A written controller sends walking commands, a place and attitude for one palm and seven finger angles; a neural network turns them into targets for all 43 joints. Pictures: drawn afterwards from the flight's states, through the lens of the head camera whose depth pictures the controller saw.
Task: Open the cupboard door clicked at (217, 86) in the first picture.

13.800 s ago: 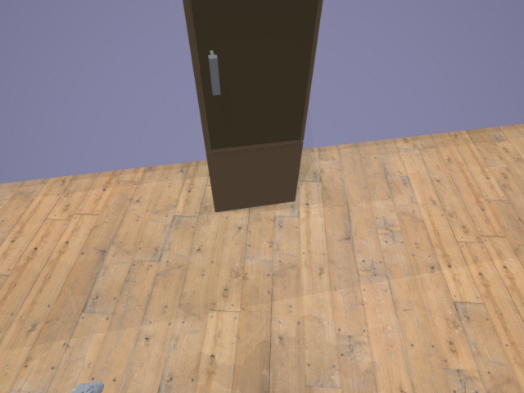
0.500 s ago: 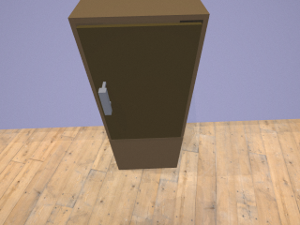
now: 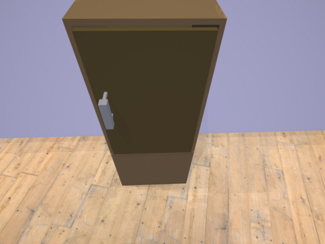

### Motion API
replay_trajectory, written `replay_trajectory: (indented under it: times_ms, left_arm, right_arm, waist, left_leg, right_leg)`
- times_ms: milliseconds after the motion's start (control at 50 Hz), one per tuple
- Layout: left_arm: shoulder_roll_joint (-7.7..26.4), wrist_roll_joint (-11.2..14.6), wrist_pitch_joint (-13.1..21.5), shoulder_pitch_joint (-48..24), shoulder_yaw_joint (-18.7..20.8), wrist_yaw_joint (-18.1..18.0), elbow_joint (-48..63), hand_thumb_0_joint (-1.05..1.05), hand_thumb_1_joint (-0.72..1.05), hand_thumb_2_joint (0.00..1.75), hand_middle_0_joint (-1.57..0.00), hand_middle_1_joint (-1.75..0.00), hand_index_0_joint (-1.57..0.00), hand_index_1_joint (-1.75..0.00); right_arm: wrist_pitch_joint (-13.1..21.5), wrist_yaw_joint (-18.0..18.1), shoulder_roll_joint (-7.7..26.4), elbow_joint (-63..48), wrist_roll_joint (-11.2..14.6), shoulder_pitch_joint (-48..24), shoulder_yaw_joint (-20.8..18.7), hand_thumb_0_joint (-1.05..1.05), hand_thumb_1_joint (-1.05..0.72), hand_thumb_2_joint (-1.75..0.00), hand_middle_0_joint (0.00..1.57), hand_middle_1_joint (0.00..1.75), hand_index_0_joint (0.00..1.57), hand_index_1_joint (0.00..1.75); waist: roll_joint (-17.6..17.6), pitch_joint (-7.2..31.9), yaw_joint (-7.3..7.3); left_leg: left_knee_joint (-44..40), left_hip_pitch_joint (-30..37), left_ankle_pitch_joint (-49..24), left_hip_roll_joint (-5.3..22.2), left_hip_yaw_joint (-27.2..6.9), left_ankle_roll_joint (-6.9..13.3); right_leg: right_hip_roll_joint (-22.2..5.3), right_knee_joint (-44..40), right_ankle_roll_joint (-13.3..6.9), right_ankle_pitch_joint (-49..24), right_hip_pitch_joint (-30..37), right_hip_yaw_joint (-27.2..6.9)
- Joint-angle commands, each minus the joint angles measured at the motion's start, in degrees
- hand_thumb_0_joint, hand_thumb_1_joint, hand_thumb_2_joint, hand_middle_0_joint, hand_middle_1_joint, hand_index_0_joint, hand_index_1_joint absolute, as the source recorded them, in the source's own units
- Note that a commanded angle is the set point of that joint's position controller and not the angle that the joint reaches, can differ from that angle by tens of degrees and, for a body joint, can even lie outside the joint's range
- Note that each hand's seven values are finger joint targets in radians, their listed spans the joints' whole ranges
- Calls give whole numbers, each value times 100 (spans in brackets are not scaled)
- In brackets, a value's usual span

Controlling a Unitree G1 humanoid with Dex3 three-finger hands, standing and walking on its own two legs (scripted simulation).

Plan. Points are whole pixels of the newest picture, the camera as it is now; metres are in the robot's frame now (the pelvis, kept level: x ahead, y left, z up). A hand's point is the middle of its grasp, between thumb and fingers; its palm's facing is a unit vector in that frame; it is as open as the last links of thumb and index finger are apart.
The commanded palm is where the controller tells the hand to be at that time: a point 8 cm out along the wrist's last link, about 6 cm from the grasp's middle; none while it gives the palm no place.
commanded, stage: look again from close up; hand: left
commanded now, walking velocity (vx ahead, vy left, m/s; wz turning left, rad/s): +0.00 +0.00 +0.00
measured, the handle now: (107, 110) +0.52 +0.22 -0.01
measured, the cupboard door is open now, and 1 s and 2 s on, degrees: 0 0 0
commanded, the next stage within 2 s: raise the hand with hooked fingers in 0.14 s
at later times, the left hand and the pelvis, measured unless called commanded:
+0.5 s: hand (94, 207) +0.20 +0.18 -0.01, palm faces +0.17 -0.99 -0.03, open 7.8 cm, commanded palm +0.12 +0.24 -0.06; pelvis -0.02 -0.02 -0.04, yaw +1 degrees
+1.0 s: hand (83, 216) +0.19 +0.21 -0.04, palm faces +0.07 -1.00 -0.05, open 10.6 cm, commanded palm +0.15 +0.27 -0.03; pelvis -0.05 -0.02 -0.08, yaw +1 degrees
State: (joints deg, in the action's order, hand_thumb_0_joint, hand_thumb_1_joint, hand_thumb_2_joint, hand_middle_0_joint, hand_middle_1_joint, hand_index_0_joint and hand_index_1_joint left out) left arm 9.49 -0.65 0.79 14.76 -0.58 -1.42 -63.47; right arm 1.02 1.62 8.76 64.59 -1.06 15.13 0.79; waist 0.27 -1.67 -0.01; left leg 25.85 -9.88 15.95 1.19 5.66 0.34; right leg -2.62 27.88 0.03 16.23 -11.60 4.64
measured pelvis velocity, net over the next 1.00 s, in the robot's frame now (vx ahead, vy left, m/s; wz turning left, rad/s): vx -0.05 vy -0.02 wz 0.02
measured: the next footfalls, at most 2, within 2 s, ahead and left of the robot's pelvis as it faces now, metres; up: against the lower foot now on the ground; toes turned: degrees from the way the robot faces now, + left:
none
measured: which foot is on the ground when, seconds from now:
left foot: down 0.00-1.00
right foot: down 0.00-1.00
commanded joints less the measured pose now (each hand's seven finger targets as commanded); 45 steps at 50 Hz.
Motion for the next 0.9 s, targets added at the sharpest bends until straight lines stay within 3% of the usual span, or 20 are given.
replay_trajectory:
  times_ms: [0, 200, 220, 240, 260, 280, 300, 320, 340, 360, 400, 420, 460, 480, 560, 680, 720, 780, 860, 880]
  left_arm:
    - [621, -21, 77, 282, 126, -58, 145, 0, 90, 90, -20, -30, -20, -30]
    - [692, -18, 87, 196, 159, -61, 175, 0, 90, 90, -20, -30, -20, -30]
    - [718, -37, 130, 755, 157, -308, -53, 0, 90, 90, -20, -30, -20, -30]
    - [2099, 997, 1442, -3612, 1103, -273, 8823, 0, 88, 89, -20, -32, -20, -32]
    - [1704, 506, 1165, -631, 1020, -489, 7049, 0, 85, 88, -20, -33, -20, -33]
    - [346, 810, 463, 769, 319, -597, 6297, 0, 83, 87, -21, -34, -21, -34]
    - [9, 873, 451, 567, 344, -481, 5984, 0, 81, 86, -21, -36, -21, -36]
    - [371, 909, 772, 109, 745, -366, 6101, 0, 78, 85, -21, -37, -21, -37]
    - [486, 948, 1147, 529, 1089, -162, 5757, 0, 76, 84, -21, -39, -21, -39]
    - [196, 1056, 1561, 1255, 1112, 97, 5334, 0, 74, 83, -21, -40, -21, -40]
    - [-127, 1213, 2414, 2098, 1118, 731, 4907, 0, 69, 81, -22, -43, -22, -43]
    - [-79, 1334, 2918, 2121, 1224, 1071, 4953, 0, 67, 80, -22, -45, -22, -45]
    - [139, 1526, 3866, 1700, 1327, 1808, 5077, 0, 62, 78, -22, -48, -22, -48]
    - [464, 1615, 3992, 1600, 1669, 2054, 4899, 0, 60, 77, -22, -50, -22, -50]
    - [903, 2002, 3476, 542, 1907, 2249, 6192, 0, 50, 73, -23, -55, -23, -55]
    - [1121, 1749, 3357, -758, 1559, 1785, 7879, 0, 36, 67, -24, -64, -24, -64]
    - [1068, 1685, 3237, -691, 1460, 1819, 7590, 0, 32, 65, -24, -68, -24, -68]
    - [1250, 1775, 2807, -573, 1671, 1972, 6875, 0, 25, 62, -25, -72, -25, -72]
    - [1388, 1917, 2275, -218, 2070, 1996, 6670, 0, 15, 58, -25, -78, -25, -78]
    - [1394, 1973, 2166, -118, 2153, 1978, 6414, 0, 13, 57, -25, -80, -25, -80]
  right_arm:
    - [108, 7, 558, -158, 23, 286, -105, 0, -90, -90, 20, 30, 20, 30]
    - [109, 25, 617, -109, 21, 204, -112, 0, -90, -90, 20, 30, 20, 30]
    - [95, -11, 788, -521, 102, -241, -190, 0, -90, -90, 20, 30, 20, 30]
    - [1003, 198, 1622, -2391, 345, -79, -319, 0, -90, -90, 20, 30, 20, 30]
    - [1456, 388, 1185, -2156, 212, -371, -261, 0, -90, -90, 20, 30, 20, 30]
    - [1574, 356, 943, -2171, 380, -496, -308, 0, -90, -90, 20, 30, 20, 30]
    - [1580, 301, 1073, -2057, 354, -266, -391, 0, -90, -90, 20, 30, 20, 30]
    - [1617, 256, 1228, -2405, 276, -422, -527, 0, -90, -90, 20, 30, 20, 30]
    - [1622, 231, 1296, -2518, 158, -365, -615, 0, -90, -90, 20, 30, 20, 30]
    - [1643, 188, 1236, -2689, 109, -436, -660, 0, -90, -90, 20, 30, 20, 30]
    - [1687, -5, 1134, -3031, 100, -657, -682, 0, -90, -90, 20, 30, 20, 30]
    - [1699, -79, 1136, -3172, 104, -789, -729, 0, -90, -90, 20, 30, 20, 30]
    - [1755, -190, 1175, -3420, 122, -901, -745, 0, -90, -90, 20, 30, 20, 30]
    - [1722, -225, 1213, -3530, 160, -820, -775, 0, -90, -90, 20, 30, 20, 30]
    - [1617, -49, 1261, -4338, 295, -984, -701, 0, -90, -90, 20, 30, 20, 30]
    - [1542, 221, 1186, -4240, 243, -466, -514, 0, -90, -90, 20, 30, 20, 30]
    - [1584, 285, 1186, -4092, 269, -456, -461, 0, -90, -90, 20, 30, 20, 30]
    - [1617, 355, 1223, -3973, 307, -493, -391, 0, -90, -90, 20, 30, 20, 30]
    - [1608, 334, 1180, -4010, 332, -568, -369, 0, -90, -90, 20, 30, 20, 30]
    - [1585, 331, 1158, -4012, 323, -600, -357, 0, -90, -90, 20, 30, 20, 30]
  waist:
    - [-92, -80, 32]
    - [-70, 57, 41]
    - [322, -131, 195]
    - [-871, 2667, -393]
    - [-1571, 2594, 127]
    - [-1263, 1567, -27]
    - [-331, 753, -208]
    - [191, 109, -294]
    - [708, 377, -187]
    - [1011, 533, -5]
    - [967, 832, 368]
    - [1083, 982, 423]
    - [645, 1295, 383]
    - [457, 1394, 450]
    - [160, 2212, 340]
    - [-255, 2205, -231]
    - [-435, 2014, -277]
    - [-217, 1891, -217]
    - [-344, 2264, 71]
    - [-112, 2159, 118]
  left_leg:
    - [-465, -75, -1285, 555, -518, 149]
    - [-439, 73, -1560, 573, -495, 123]
    - [895, -426, -1737, 633, -276, -80]
    - [63, 977, -2616, -50, -365, 133]
    - [-42, 1364, -3483, 127, -386, 173]
    - [3, 723, -3427, 197, -520, -6]
    - [232, 218, -3005, 150, -536, 27]
    - [508, -398, -2287, 52, -603, 40]
    - [774, -788, -1801, -29, -526, 39]
    - [1086, -1232, -1535, -71, -485, 13]
    - [1655, -2008, -1269, -175, -404, -93]
    - [1997, -2439, -1066, -197, -367, -122]
    - [2668, -3149, -613, -267, -329, -149]
    - [2915, -3389, -480, -294, -300, -137]
    - [3372, -3906, 264, -357, -186, 18]
    - [3629, -3707, 311, -56, -492, 158]
    - [3558, -3717, 466, -25, -572, 144]
    - [3439, -3834, 551, -28, -649, 134]
    - [3085, -3658, 359, -93, -632, 97]
    - [3006, -3667, 301, -81, -672, 95]
  right_leg:
    - [-454, -402, -186, -1342, 89, -459]
    - [-467, -395, -208, -1685, 250, -436]
    - [-825, -446, -56, -4007, 164, -911]
    - [-242, 66, -269, -3745, 705, -464]
    - [91, 378, -327, -2347, 489, -328]
    - [104, 310, -210, -1198, -141, 58]
    - [142, 181, -139, -1363, -618, 135]
    - [166, 262, -98, -1417, -1062, 222]
    - [188, 466, -62, -1302, -1283, 271]
    - [220, 819, -54, -1232, -1472, 282]
    - [214, 1587, -115, -1277, -1712, 224]
    - [220, 1940, -128, -1261, -1908, 141]
    - [159, 2526, -147, -1035, -2380, -132]
    - [91, 2658, -186, -849, -2422, -376]
    - [-9, 2394, -47, 599, -2409, -1006]
    - [172, 2415, -80, 852, -2909, -908]
    - [208, 2402, -95, 994, -3118, -785]
    - [244, 2301, -85, 1165, -3003, -696]
    - [159, 2131, -45, 1036, -2473, -633]
    - [198, 2132, -58, 991, -2396, -573]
